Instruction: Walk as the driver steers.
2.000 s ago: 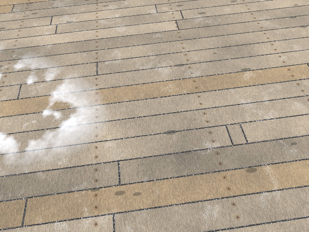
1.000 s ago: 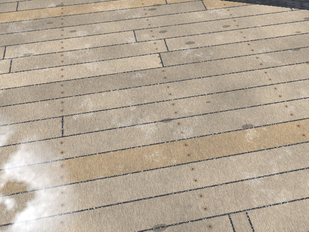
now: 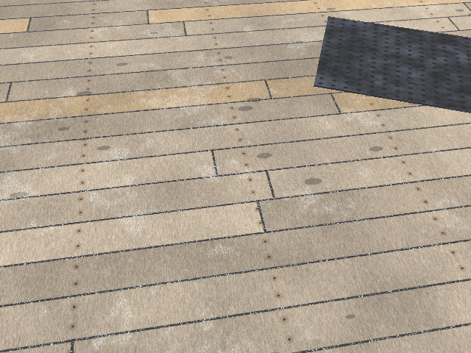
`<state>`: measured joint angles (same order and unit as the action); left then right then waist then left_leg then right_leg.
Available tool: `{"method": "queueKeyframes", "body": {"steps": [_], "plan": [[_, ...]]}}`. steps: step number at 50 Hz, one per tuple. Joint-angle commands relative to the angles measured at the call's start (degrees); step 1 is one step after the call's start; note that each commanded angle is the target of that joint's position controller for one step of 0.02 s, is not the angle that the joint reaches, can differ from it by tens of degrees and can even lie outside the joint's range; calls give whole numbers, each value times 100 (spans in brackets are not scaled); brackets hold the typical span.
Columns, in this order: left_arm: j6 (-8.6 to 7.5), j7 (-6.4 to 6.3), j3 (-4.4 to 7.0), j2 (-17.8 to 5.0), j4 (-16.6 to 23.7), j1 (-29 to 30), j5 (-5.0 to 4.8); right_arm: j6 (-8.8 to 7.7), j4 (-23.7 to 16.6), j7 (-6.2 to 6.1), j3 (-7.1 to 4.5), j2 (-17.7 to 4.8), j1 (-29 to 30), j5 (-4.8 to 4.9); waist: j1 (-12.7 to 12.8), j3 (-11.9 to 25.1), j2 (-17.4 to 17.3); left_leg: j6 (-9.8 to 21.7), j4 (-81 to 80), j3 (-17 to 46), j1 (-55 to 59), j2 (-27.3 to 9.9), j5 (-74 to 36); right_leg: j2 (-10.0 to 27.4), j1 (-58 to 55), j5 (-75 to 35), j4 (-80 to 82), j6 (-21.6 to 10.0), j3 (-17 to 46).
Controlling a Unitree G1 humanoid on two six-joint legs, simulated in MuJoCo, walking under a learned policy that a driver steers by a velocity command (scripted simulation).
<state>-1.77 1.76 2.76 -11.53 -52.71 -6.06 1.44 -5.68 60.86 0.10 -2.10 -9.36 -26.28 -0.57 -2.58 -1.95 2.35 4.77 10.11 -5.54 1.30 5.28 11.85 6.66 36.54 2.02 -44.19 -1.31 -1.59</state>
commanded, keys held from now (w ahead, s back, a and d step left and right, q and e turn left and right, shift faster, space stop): w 1.00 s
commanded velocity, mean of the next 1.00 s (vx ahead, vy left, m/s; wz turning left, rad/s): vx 0.50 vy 0.00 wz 0.00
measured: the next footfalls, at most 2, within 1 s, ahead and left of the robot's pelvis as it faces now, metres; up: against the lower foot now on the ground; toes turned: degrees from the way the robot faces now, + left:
right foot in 0.18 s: +0.28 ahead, -0.11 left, +0.00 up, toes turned -5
left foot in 0.76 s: +0.58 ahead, +0.08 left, +0.00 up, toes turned +5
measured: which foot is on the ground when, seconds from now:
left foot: down 0.00-0.20, up 0.22-0.74, down 0.76-1.00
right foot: up 0.00-0.16, down 0.18-0.78, up 0.80-1.00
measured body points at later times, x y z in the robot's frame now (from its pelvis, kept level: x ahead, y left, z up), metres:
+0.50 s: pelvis +0.27 -0.05 +0.00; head +0.28 -0.06 +0.45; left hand +0.23 +0.19 -0.14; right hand +0.38 -0.29 -0.14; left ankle +0.36 +0.11 -0.68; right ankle +0.24 -0.11 -0.75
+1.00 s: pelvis +0.53 +0.02 +0.00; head +0.55 +0.03 +0.45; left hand +0.60 +0.27 -0.15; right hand +0.54 -0.23 -0.14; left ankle +0.54 +0.07 -0.75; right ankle +0.55 -0.13 -0.67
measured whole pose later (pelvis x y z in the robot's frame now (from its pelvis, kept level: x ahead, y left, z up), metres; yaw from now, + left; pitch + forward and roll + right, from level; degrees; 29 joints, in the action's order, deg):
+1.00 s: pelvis +0.53 +0.02 +0.00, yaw +0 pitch -1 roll +0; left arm -2.6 1.3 3.3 -12.9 -55.2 -13.0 2.0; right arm -5.1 58.6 0.3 -3.1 -11.4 -19.5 -0.6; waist -0.3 -2.0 2.2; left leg 6.1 17.4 -6.3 -8.3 4.4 8.4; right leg 5.1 30.5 12.8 -61.4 -3.3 0.3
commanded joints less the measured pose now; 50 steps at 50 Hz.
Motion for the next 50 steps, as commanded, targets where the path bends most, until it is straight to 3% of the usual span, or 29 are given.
{"method": "queueKeyframes", "body": {"steps": [1, 4, 6, 8, 9, 10, 11, 12, 13, 14, 16, 19, 20, 21, 22, 25, 26, 32, 34, 36, 38, 39, 40, 41, 42, 43, 45, 49, 50], "plan": [[-79, 1, -19, -181, 464, 672, -20, -60, -114, -43, -100, -725, -418, -17, -43, -395, -613, 573, -282, 739, 31, -1571, -2380, -221, 147, -236, 571, -45, -264], [-136, -8, -20, -234, 620, 990, -19, -31, -24, -91, -103, -761, -575, -71, -96, -473, -634, 636, -14, 733, 563, -1753, -2947, -339, 151, 77, 953, -211, -326], [-187, -25, 6, -294, 626, 832, -20, -20, -21, -126, -124, -840, -421, -93, 78, -393, -673, 580, 362, 651, 738, -1839, -3860, -495, -255, 491, 1206, -398, -381], [-248, -103, 104, -457, 336, -117, -14, 2, -32, -136, -156, -956, -223, -102, 506, 105, -735, 438, 1466, 509, 689, -1755, -5212, -866, -1498, 792, 1501, -629, -518], [-302, -155, 186, -590, 1, -1113, 38, 24, -72, -124, -149, -951, -79, -59, 937, 623, -563, 315, 2560, 307, 239, -1537, -4894, -875, -2753, 432, 1839, -784, -489], [-342, -221, 320, -1061, -203, -2140, 199, 17, -272, -100, -83, -764, -52, 16, 1244, 1346, -65, 200, 4260, 135, -1052, -1252, -2868, 343, -4338, 765, 1863, -1098, 829], [-275, -184, 456, -1494, -244, -2301, 138, 7, -327, -24, -32, -322, -763, 268, 888, 2102, 1410, -46, 6523, 46, -3041, -34, 1477, 1872, -5704, 1202, 2653, -1975, 3821], [-199, -133, 402, -1250, -106, -1637, -27, 37, -317, -51, -160, -867, -325, 85, 735, 1572, 289, 66, 6878, 843, -3609, -376, 1446, 1619, -5115, 1430, 2889, -1812, 3677], [-217, -119, 292, -890, -26, -1088, -65, 22, -487, -31, -168, -805, 231, 36, 605, 759, 21, 85, 6725, 869, -3795, -621, 1009, 1429, -4304, 1342, 2979, -1648, 2800], [-284, -89, 185, -541, -88, -991, -27, -4, -522, -25, -167, -716, 479, 10, 466, 146, -347, 101, 6285, 909, -3538, -828, 694, 1113, -3473, 148, 3121, -1328, 2130], [-344, -155, 110, -358, -213, -886, -62, 167, -479, 49, -132, -448, 217, -130, 91, 151, 122, 7, 5715, 824, -3010, -1024, 474, 738, -2855, 303, 3418, -1081, 1449], [-456, -172, 112, -478, -377, -1267, -81, 305, -535, 115, -149, -430, 463, -165, 21, 6, -47, -151, 5372, 686, -3119, -1077, 291, 573, -2729, -56, 3623, -1127, 1090], [-456, -185, 105, -475, -403, -1343, -86, 343, -584, 135, -163, -477, 721, -158, 54, -77, -125, -177, 5294, 601, -3351, -1112, 39, 380, -2774, -7, 3711, -986, 886], [-465, -182, 132, -672, -425, -1473, -88, 361, -714, 153, -141, -436, 907, -170, 63, -129, 114, -240, 4991, 586, -3509, -1200, -129, 556, -2749, -19, 3802, -1104, 928], [-462, -174, 97, -523, -483, -1665, -104, 366, -793, 149, -152, -536, 1264, -170, 175, -322, -14, -278, 4873, 520, -3792, -1238, -300, 444, -2889, -467, 3819, -1014, 807], [-438, -180, 61, -464, -520, -1932, -105, 383, -949, 159, -163, -596, 1835, -109, 324, -242, -60, -369, 4272, 349, -4168, -1151, -772, 240, -3377, -527, 3855, -909, 586], [-443, -176, 73, -618, -521, -2013, -86, 364, -1066, 171, -98, -445, 1981, -96, 327, -285, 162, -389, 3789, 399, -4048, -1244, -861, 444, -3279, -740, 3831, -996, 587], [-424, -236, 62, -626, -716, -2461, -28, 280, -1410, 171, -48, -475, 2922, -67, 576, -464, 188, -213, 2549, 140, -3865, -948, -999, 552, -4074, -1464, 3586, -1002, 333], [-410, -267, 80, -677, -760, -2441, -3, 246, -1466, 154, -67, -533, 2916, -63, 498, -461, 197, -60, 2382, 125, -3731, -864, -652, 687, -4363, -2077, 3326, -1008, 316], [-396, -292, 110, -772, -735, -2184, 13, 184, -1333, 110, -136, -652, 2392, -72, 207, -206, 261, 146, 2070, 14, -2871, -587, -266, 664, -4380, -3271, 2665, -827, 152], [-354, -274, 98, -752, -682, -2025, -24, 83, -749, 7, -301, -947, 647, -166, -482, 730, -31, 418, 1639, 53, -637, -489, -485, 270, -3644, -3159, 639, -612, -172], [-352, -225, -14, -368, -472, -2268, -180, 45, -623, -54, -443, -1507, -240, -331, -592, 1547, -882, 853, 1486, 1945, 1092, -2023, 148, -198, -2015, -878, -1336, -412, -436], [-363, -174, 13, -278, -480, -2689, -270, 135, -588, 8, -521, -1742, -242, -186, -362, 2123, -1832, 1455, 521, 4472, 1764, -3022, 477, -1182, -616, 2800, -2981, -316, -109], [-320, -197, 109, -653, -431, -2177, -133, 189, -726, 42, -457, -1486, 516, -48, -120, 1310, -880, 1243, 429, 3864, 1033, -2735, 927, -715, -125, 2395, -3297, -421, 462], [-346, -164, 102, -593, -301, -1687, -93, 167, -819, 58, -337, -1066, 1019, -16, -26, 578, -490, 1091, 281, 3069, 148, -2528, 818, -491, -60, 1897, -3086, -432, 448], [-357, -157, 100, -481, -292, -1510, -68, 103, -769, 85, -235, -760, 1122, -52, 134, 69, -254, 746, 167, 2400, -578, -2181, -314, -272, -355, 1568, -2631, -454, 501], [-191, -87, 60, -263, -356, -1781, 68, 49, -651, 23, -177, -624, 1173, -4, 444, 104, -661, 617, -129, 1815, -1124, -1878, -280, -107, -839, 1372, -2179, -324, 389], [-24, -20, 93, -319, -234, -1249, 60, -51, -450, -6, -174, -734, 669, 11, 447, -84, -406, 524, -352, 1240, -1018, -1535, -843, -40, -366, 859, -1833, -154, 178], [-6, -7, 74, -281, -111, -1065, 68, -58, -432, -4, -198, -915, 538, 18, 428, -128, -628, 624, -443, 1308, -1023, -1705, -824, 44, -196, 681, -1548, -92, 181]]}}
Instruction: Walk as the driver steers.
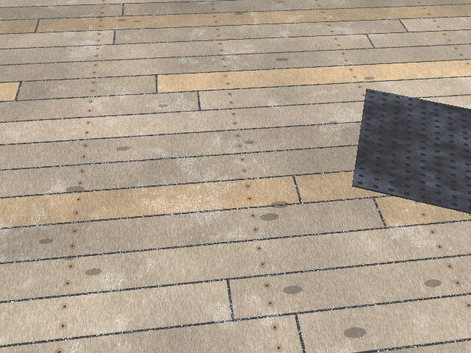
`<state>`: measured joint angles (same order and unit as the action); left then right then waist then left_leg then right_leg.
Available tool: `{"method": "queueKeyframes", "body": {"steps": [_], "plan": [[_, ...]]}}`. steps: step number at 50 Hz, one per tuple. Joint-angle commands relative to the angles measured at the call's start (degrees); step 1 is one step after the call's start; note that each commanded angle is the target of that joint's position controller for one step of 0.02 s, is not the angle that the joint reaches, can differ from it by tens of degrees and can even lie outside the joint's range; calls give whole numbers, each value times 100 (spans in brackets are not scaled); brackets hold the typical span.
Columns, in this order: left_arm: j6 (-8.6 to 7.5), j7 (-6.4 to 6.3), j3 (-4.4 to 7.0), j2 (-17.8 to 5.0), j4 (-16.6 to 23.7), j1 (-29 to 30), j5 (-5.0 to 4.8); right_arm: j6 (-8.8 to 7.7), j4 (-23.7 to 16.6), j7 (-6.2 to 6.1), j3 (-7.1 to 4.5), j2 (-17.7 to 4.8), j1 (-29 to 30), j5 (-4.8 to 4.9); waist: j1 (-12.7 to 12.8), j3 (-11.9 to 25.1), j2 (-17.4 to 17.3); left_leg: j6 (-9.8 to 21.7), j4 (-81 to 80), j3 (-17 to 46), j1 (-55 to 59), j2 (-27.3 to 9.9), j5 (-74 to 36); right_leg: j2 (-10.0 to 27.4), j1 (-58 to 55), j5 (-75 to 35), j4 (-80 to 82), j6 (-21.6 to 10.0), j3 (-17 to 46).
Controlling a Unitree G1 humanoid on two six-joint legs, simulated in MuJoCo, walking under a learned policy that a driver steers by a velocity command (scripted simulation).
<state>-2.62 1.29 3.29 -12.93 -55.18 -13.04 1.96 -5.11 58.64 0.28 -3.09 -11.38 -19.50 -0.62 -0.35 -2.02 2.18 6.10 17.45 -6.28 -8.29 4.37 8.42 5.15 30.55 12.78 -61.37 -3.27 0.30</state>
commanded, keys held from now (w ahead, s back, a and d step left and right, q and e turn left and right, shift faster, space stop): w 1.00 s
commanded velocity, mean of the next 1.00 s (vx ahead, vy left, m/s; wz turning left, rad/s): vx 0.50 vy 0.00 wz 0.00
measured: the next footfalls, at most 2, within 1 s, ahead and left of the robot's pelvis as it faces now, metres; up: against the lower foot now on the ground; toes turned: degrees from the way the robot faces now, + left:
right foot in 0.36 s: +0.36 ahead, -0.11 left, +0.00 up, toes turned -4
left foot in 0.92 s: +0.67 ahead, +0.06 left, +0.00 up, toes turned +5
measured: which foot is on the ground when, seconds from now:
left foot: down 0.00-0.38, up 0.40-0.90, down 0.92-1.00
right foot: up 0.00-0.34, down 0.36-0.94, up 0.96-1.00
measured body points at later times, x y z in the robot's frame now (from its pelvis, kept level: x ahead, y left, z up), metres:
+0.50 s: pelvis +0.27 -0.05 -0.01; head +0.29 -0.06 +0.44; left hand +0.35 +0.21 -0.14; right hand +0.28 -0.30 -0.16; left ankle +0.17 +0.07 -0.65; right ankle +0.32 -0.11 -0.75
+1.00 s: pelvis +0.54 -0.01 -0.02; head +0.58 +0.00 +0.43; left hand +0.49 +0.23 -0.17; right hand +0.70 -0.25 -0.14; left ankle +0.63 +0.06 -0.74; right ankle +0.36 -0.11 -0.67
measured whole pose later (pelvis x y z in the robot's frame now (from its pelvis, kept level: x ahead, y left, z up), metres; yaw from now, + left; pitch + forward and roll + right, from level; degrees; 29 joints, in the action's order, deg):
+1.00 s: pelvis +0.54 -0.01 -0.02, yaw +0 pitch +0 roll +0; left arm -4.4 -0.4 2.2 -11.2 -60.5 -23.6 0.2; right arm -4.4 51.2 0.6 -2.9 -11.7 -4.6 -1.7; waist 1.8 -3.6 0.9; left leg 5.4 31.6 -6.6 -23.2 2.0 9.0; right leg -1.6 8.7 23.4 -57.8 -4.3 -1.1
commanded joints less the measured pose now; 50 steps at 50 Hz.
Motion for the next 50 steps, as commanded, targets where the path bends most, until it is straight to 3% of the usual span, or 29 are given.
{"method": "queueKeyframes", "body": {"steps": [1, 2, 4, 5, 8, 12, 15, 16, 17, 18, 19, 20, 21, 22, 23, 25, 28, 34, 36, 40, 43, 45, 46, 47, 48, 49, 50], "plan": [[84, 36, 36, -248, 205, -28, 15, -108, -144, -17, -63, -558, -345, 40, 88, -311, -469, 374, -1183, 1275, 105, -1513, -968, 218, 697, -554, 262, 138, -70], [88, 34, 24, -205, 294, 158, -3, -104, -117, -16, -61, -613, -465, 35, 61, -283, -595, 435, -1203, 1281, 225, -1573, -959, 230, 841, -692, 522, 194, -92], [103, 37, 55, -305, 333, 478, -37, -84, -82, -36, -26, -500, -656, 38, -51, -237, -393, 286, -1181, 1083, 648, -1341, -1182, 116, 1133, -932, 723, 223, -221], [82, 49, -5, -158, 450, 620, -46, -90, -80, -36, -33, -640, -730, 18, -46, -272, -610, 372, -1159, 1103, 563, -1542, -1394, 208, 1044, -1029, 1171, 247, -167], [43, 37, -55, -127, 612, 1214, -65, -86, 21, -53, -4, -546, -974, -7, -206, -394, -499, 382, -1110, 880, 860, -1424, -1789, 11, 920, -1231, 1897, 237, -392], [-23, 40, -88, -134, 839, 1677, -73, -67, 154, -117, -3, -605, -1227, -63, -300, -468, -603, 492, -836, 803, 1513, -1635, -2565, -166, 836, -1059, 2592, 27, -506], [-98, -1, -37, -251, 815, 1350, -84, -56, 161, -158, -32, -704, -986, -90, -26, -317, -663, 400, -229, 665, 1704, -1737, -4004, -432, 95, -487, 2959, -262, -613], [-126, -44, 13, -336, 678, 885, -81, -48, 159, -161, -50, -766, -899, -100, 173, -69, -712, 333, 319, 609, 1693, -1712, -4755, -626, -507, -285, 3056, -378, -681], [-172, -93, 82, -427, 390, 28, -60, -21, 146, -147, -56, -796, -780, -85, 540, 369, -600, 235, 1287, 466, 1543, -1551, -4946, -805, -1468, -456, 3409, -511, -769], [-228, -151, 189, -689, 96, -994, 54, -21, 55, -131, -23, -725, -705, -26, 913, 955, -412, 129, 2599, 342, 570, -1343, -3792, -305, -2998, -512, 3498, -738, -227], [-234, -187, 368, -1368, 37, -1706, 203, -21, -139, -48, 101, -173, -1252, 226, 797, 1858, 758, -163, 4949, 8, -1502, -495, -690, 1524, -4910, 85, 3739, -1477, 2407], [-141, -115, 361, -1271, 47, -1378, 5, -17, -84, -41, -9, -501, -1198, 116, 671, 1973, 636, -101, 5914, 714, -2387, -1, 2114, 1913, -4811, 258, 4574, -1707, 3969], [-116, -95, 289, -1023, 145, -641, -128, 11, -239, -44, -71, -647, -616, 19, 380, 932, 190, -33, 6019, 960, -2796, -450, 1613, 1651, -3903, 756, 4663, -1464, 2996], [-145, -67, 174, -610, 222, -216, -140, -20, -333, -11, -55, -583, -277, -7, 268, 362, -83, -27, 5657, 945, -2726, -672, 1141, 1418, -3038, 601, 4943, -1272, 2320], [-197, -57, 95, -368, 177, -121, -111, 0, -326, -3, -60, -476, -179, -35, 102, 9, -153, -29, 5267, 938, -2473, -849, 889, 1093, -2493, -80, 5072, -989, 1727], [-257, -107, 32, -231, 32, -177, -142, 159, -258, 73, -21, -266, -438, -161, -161, -26, 136, -177, 4841, 847, -1945, -994, 719, 796, -1860, -247, 5353, -843, 1169], [-361, -123, 61, -444, -133, -590, -142, 273, -395, 129, -36, -285, -55, -156, -198, -128, 18, -339, 4473, 682, -2311, -1076, 333, 637, -1969, -924, 5497, -882, 738], [-349, -124, 8, -436, -281, -1252, -159, 294, -870, 152, 1, -324, 1370, -79, 149, -345, 51, -562, 2935, 407, -3015, -1108, -705, 451, -2588, -1748, 5604, -741, 345], [-353, -138, -8, -452, -342, -1464, -153, 278, -982, 157, 46, -244, 1693, -67, 246, -344, 173, -531, 2444, 294, -2971, -997, -876, 442, -2855, -2190, 5505, -679, 219], [-325, -198, -29, -433, -487, -1795, -91, 229, -1187, 142, 75, -297, 2263, -70, 406, -413, 144, -366, 1824, 153, -3013, -793, -751, 591, -3614, -2902, 5250, -749, 147], [-301, -253, 2, -562, -517, -1654, -46, 155, -1245, 118, 47, -389, 2158, -61, 208, -357, 216, -113, 1451, 124, -2563, -619, -181, 789, -3941, -3989, 4776, -725, 99], [-281, -259, 30, -665, -504, -1450, -32, 95, -951, 38, -51, -561, 1201, -71, -225, 142, 252, 127, 1153, -11, -1331, -251, 147, 714, -3911, -5333, 3668, -581, -38], [-261, -245, 21, -655, -465, -1315, -75, 38, -617, -18, -131, -694, 202, -125, -654, 665, 74, 290, 826, 26, -52, -257, -221, 494, -3445, -4999, 2564, -459, -243], [-272, -223, -48, -466, -265, -1314, -151, 0, -416, -87, -265, -1172, -832, -283, -949, 1403, -452, 610, 815, 1374, 1551, -1501, 75, 196, -2148, -2939, 841, -347, -428], [-283, -141, -89, -52, -226, -2002, -389, 72, -370, -51, -402, -1579, -976, -206, -595, 2150, -1935, 1488, 38, 4338, 2918, -2951, 419, -1045, -155, 1413, -1374, -94, -505], [-251, -174, 39, -603, -230, -1535, -205, 141, -514, 3, -344, -1317, -288, -47, -441, 1562, -754, 1300, -169, 4113, 2342, -2686, 664, -680, 451, 1382, -1717, -216, 281], [-270, -153, 46, -528, -64, -1010, -169, 125, -599, 18, -238, -964, 259, -14, -311, 768, -487, 1145, -268, 3248, 1524, -2499, 558, -439, 613, 937, -1559, -234, 303]]}}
